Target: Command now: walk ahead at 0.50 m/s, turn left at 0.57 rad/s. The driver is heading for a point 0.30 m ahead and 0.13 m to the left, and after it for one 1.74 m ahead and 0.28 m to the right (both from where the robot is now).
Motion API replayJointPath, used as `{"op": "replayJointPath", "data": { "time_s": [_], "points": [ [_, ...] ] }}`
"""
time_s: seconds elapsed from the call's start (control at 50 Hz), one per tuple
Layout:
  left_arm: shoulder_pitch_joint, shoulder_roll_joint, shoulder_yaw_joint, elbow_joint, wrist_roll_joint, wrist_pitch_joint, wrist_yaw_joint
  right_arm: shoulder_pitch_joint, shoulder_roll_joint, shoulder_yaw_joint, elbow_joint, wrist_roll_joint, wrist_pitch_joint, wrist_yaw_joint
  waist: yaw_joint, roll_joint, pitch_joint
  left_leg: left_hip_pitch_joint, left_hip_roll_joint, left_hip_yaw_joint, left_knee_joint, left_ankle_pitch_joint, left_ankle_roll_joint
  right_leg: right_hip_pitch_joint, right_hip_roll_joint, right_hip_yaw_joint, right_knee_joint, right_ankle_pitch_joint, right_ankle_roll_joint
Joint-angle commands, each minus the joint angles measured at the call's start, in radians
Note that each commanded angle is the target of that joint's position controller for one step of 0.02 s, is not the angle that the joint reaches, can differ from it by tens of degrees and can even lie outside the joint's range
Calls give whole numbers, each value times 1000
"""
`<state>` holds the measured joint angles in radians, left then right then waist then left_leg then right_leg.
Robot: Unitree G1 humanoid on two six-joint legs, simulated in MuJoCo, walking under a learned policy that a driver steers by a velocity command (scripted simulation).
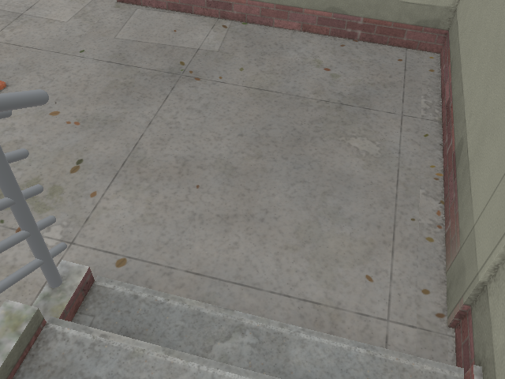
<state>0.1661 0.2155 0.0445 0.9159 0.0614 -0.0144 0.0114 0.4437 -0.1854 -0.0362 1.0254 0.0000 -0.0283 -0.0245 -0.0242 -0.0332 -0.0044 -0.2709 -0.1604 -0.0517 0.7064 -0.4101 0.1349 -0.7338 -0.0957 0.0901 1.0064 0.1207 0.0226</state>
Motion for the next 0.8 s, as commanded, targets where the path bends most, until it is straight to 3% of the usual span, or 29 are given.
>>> {"op": "replayJointPath", "data": {
  "time_s": [0.02,0.1,0.18,0.2,0.22,0.24,0.26,0.28,0.3,0.32,0.34,0.36,0.38,0.4,0.42,0.44,0.46,0.48,0.52,0.56,0.6,0.62,0.64,0.66,0.68,0.7,0.72,0.76,0.8],
  "points": [
    [-22,92,26,-50,5,-8,-15,-52,-115,-19,-94,-8,-24,-6,8,107,47,-138,184,-345,-135,122,152,89,36,-18,-164,254,-17],
    [-100,62,10,-126,-2,-15,-28,-11,-130,-15,-128,-34,-4,-9,-29,110,68,-190,151,-380,11,144,141,196,106,-38,-279,185,-17],
    [-119,65,4,-151,-61,-55,-28,13,-169,-23,-134,-49,9,-46,-66,101,129,-97,143,-427,143,189,128,314,63,43,-622,154,-26],
    [-39,69,7,-118,-81,-53,-22,16,-161,-19,-114,-50,16,-57,-46,101,131,-65,137,-428,244,258,130,363,27,58,-710,188,-45],
    [147,76,21,-61,-72,-48,-18,-50,-173,-21,-118,-47,19,-50,61,88,49,-144,118,-382,428,367,124,593,63,-36,-634,261,-51],
    [320,92,32,-6,-73,-41,-8,-64,-162,-24,-125,-37,13,-32,137,2,-11,-222,57,-284,676,300,94,793,49,-50,-701,270,-51],
    [361,130,40,15,-69,-35,-7,12,-112,-27,-115,-27,4,-15,107,-174,-47,-401,-40,-168,1037,-228,59,958,-69,89,-671,382,-87],
    [375,134,28,-7,-55,-33,-20,109,-58,-18,-142,8,-1,-17,32,-256,-182,-667,-4,-79,1331,-504,44,1199,-208,116,-239,576,-80],
    [389,112,22,-21,-81,-32,-35,131,-65,-9,-142,2,9,-28,50,-201,-229,-812,52,-64,1450,-418,46,1199,-273,188,-241,408,-89],
    [381,172,41,-40,-67,-42,-21,4,-118,-19,-183,-27,11,-42,73,-183,-148,-913,68,21,1459,-238,10,1071,-370,354,-436,92,-189],
    [295,99,22,-56,-61,-38,-3,-185,-157,-34,-202,-60,31,-35,86,-7,10,-949,109,20,1313,-89,-13,856,-288,321,-589,-197,-173],
    [284,110,12,-51,-47,-52,9,-235,-147,-34,-234,-56,48,-29,70,-117,96,-893,138,-19,1229,-32,-42,676,-326,349,-540,100,-198],
    [314,95,1,-19,-36,-53,8,-242,-129,-33,-227,-54,62,-28,41,-67,135,-859,144,-32,1185,-44,-57,581,-290,279,-475,393,-170],
    [308,82,-8,-11,-38,-61,10,-221,-115,-33,-205,-49,61,-17,0,-25,146,-811,147,-66,979,108,-72,496,-187,136,-442,339,-123],
    [259,62,-18,-24,-43,-66,16,-236,-83,-30,-201,-35,60,-5,-25,-45,110,-713,135,-32,797,219,-94,418,-144,58,-470,251,-100],
    [193,77,-25,-45,-49,-71,27,-277,-59,-21,-236,-38,61,9,-48,-63,117,-577,136,17,621,335,-106,275,-144,15,-514,255,-143],
    [198,78,-26,-30,-63,-78,24,-287,-57,-21,-241,-48,51,18,-45,-61,90,-439,143,63,451,405,-97,256,-117,-37,-535,380,-128],
    [220,98,-21,-22,-60,-70,26,-252,-35,-14,-225,-50,64,14,-41,-133,21,-363,131,103,493,402,-88,307,-143,-39,-501,560,-121],
    [239,121,-18,-34,-67,-66,24,-201,-48,-22,-188,-55,72,4,-56,-71,-39,-338,139,86,505,517,-57,394,-142,-61,-451,536,-109],
    [318,70,-40,-2,-75,-45,18,-214,-41,-16,-160,-42,67,9,-30,-45,9,-244,102,96,416,441,-41,390,-106,-79,-426,537,-105],
    [301,85,-47,9,-71,-34,17,-111,-28,0,-94,-36,65,10,-81,-83,19,33,55,151,292,325,-28,297,-91,-134,-339,711,-104],
    [254,116,-42,-3,-75,-38,6,-20,-57,-5,-46,-35,59,18,-134,-99,-2,195,66,137,168,335,-25,253,-82,-136,-224,667,-107],
    [215,148,-29,-17,-78,-49,-1,71,-116,-12,-7,-23,53,21,-202,-7,0,315,118,91,-11,603,3,200,-4,-151,16,407,-75],
    [349,90,-28,-16,-71,-57,-13,26,-162,-11,-5,-4,38,32,-108,225,-56,384,401,-233,-99,1214,159,85,132,-162,357,-749,-19],
    [367,81,-37,-17,-67,-42,-7,-37,-81,26,-34,15,24,26,-58,116,-98,176,437,-347,-163,1263,205,205,124,6,241,-758,-39],
    [417,48,-48,-7,-64,-22,-5,-145,-108,21,-53,5,14,15,19,123,-29,43,432,-291,-206,940,208,255,88,11,164,-749,-32],
    [395,37,-52,4,-44,-7,5,-231,-86,24,-71,-17,3,7,47,73,16,-50,419,-235,-212,847,185,289,82,-20,137,-679,-34],
    [394,47,-41,9,-27,23,11,-260,-121,11,-115,-36,-18,1,69,83,-36,-192,447,-183,-168,896,205,410,99,-52,227,-479,-53],
    [294,71,-22,-27,-29,42,12,-242,-144,-5,-133,-28,-17,8,57,58,-48,-171,420,-131,-115,678,194,296,120,-59,281,-362,-52]
  ]
}}
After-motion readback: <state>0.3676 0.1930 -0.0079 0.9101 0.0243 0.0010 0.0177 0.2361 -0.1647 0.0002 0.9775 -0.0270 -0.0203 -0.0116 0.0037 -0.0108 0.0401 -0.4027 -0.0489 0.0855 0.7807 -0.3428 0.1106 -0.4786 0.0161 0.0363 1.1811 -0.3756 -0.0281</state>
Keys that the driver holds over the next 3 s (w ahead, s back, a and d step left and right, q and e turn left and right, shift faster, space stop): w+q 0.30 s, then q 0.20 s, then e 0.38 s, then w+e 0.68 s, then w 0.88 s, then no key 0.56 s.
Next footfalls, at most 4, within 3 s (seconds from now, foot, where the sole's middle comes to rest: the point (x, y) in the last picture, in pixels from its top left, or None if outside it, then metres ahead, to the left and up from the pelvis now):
0.24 right None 0.25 -0.14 -0.91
0.64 left None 0.36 0.05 -0.91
1.04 right None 0.33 -0.21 -0.91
1.46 left None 0.54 -0.06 -1.07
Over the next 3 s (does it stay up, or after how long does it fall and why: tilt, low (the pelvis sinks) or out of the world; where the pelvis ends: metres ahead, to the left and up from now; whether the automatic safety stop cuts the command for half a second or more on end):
stays up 1.15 -0.36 -0.63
